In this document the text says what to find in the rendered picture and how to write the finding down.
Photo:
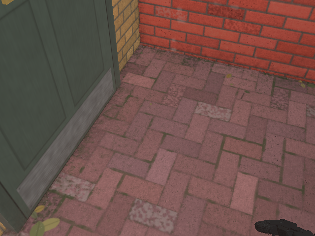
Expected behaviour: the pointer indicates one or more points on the right robot hand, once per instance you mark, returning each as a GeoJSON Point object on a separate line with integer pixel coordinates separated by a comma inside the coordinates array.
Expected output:
{"type": "Point", "coordinates": [281, 227]}

